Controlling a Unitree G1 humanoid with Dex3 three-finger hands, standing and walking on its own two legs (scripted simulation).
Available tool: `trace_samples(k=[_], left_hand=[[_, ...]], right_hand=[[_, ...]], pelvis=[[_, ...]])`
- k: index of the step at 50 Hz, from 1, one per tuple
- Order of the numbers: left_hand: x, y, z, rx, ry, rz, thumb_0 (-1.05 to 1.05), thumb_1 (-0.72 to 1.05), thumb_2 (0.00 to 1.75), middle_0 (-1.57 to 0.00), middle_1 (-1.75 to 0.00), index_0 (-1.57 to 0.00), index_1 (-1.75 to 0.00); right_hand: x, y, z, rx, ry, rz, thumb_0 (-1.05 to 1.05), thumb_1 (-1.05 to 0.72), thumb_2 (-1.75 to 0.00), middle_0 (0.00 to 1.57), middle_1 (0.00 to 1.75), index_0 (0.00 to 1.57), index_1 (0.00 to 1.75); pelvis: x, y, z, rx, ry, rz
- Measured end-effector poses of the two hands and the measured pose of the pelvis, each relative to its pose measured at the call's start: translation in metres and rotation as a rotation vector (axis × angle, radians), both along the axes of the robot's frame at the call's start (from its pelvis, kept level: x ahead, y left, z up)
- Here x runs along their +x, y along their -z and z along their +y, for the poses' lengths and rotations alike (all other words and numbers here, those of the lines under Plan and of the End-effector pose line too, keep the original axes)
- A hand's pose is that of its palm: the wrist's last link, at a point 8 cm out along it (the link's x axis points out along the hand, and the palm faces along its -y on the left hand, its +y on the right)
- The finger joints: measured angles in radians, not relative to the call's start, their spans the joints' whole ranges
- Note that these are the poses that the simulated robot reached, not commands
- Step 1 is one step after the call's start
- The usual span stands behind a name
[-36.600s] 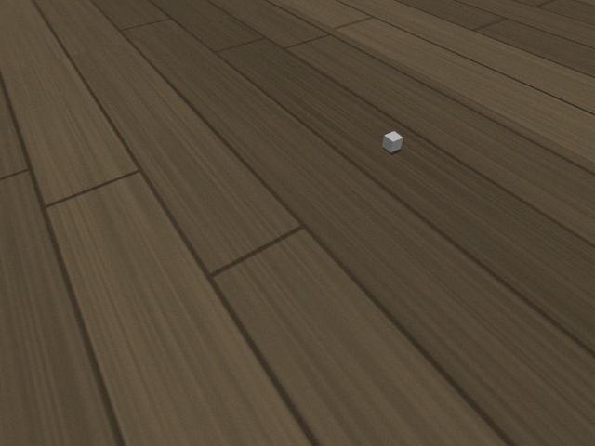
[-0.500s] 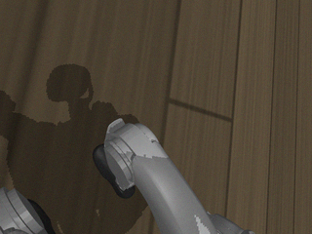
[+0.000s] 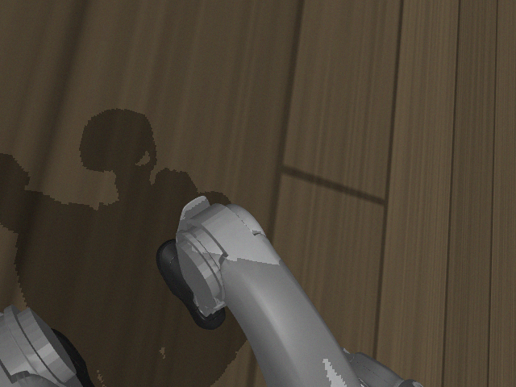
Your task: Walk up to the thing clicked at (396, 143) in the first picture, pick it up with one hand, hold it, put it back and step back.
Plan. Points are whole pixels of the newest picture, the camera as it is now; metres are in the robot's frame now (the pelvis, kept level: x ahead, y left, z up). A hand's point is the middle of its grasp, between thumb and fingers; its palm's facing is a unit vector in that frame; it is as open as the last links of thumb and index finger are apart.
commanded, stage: rest palm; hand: left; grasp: from above
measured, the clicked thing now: out of the picture +0.49 +0.35 -0.31
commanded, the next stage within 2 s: close in 1.98 s
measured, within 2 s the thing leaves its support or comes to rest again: neither
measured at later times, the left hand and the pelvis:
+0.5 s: hand out of the picture +0.48 +0.34 -0.27, palm faces -0.17 -0.39 -0.90, open 13.9 cm; pelvis +0.00 +0.00 +0.00, yaw +0 degrees
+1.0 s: hand out of the picture +0.47 +0.34 -0.27, palm faces -0.17 -0.39 -0.90, open 14.0 cm; pelvis +0.00 +0.00 +0.00, yaw +0 degrees
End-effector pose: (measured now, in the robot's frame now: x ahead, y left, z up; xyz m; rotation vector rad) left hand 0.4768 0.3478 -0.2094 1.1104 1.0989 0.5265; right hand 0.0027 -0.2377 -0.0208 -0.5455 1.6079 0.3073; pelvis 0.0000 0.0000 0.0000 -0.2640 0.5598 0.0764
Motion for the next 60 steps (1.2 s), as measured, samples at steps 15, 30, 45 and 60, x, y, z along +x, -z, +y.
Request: trace_samples(k=[15,30,45,60], left_hand=[[-0.0004,0.0001,-0.0010,0.008,0.020,-0.001,0.00,-0.50,1.05,-0.12,-1.02,-0.09,-1.04],[0.0005,0.0025,-0.0088,0.009,0.016,-0.002,0.00,-0.50,1.04,-0.12,-1.01,-0.09,-1.03],[-0.0018,0.0015,-0.0029,0.010,0.018,0.001,0.00,-0.49,1.02,-0.11,-1.01,-0.09,-1.02],[-0.0017,0.0021,-0.0041,0.000,0.033,0.006,0.00,-0.50,1.00,-0.10,-0.99,-0.08,-1.01]], right_hand=[[-0.0017,0.0008,0.0012,-0.004,-0.001,-0.002,0.01,-0.91,-0.90,0.19,0.30,0.20,0.30],[-0.0035,0.0011,-0.0016,0.005,0.005,0.003,0.01,-0.90,-0.89,0.19,0.30,0.20,0.30],[-0.0006,0.0056,-0.0024,0.013,-0.002,-0.006,0.01,-0.90,-0.89,0.20,0.30,0.20,0.30],[0.0025,0.0052,-0.0015,0.006,-0.012,-0.021,0.00,-0.90,-0.89,0.19,0.30,0.20,0.30]], pelvis=[[-0.0007,0.0006,0.0010,-0.004,0.001,-0.004],[-0.0010,0.0008,-0.0018,0.004,0.003,-0.003],[-0.0010,0.0018,-0.0022,0.007,0.004,-0.005],[-0.0007,0.0024,-0.0014,0.005,0.002,-0.009]])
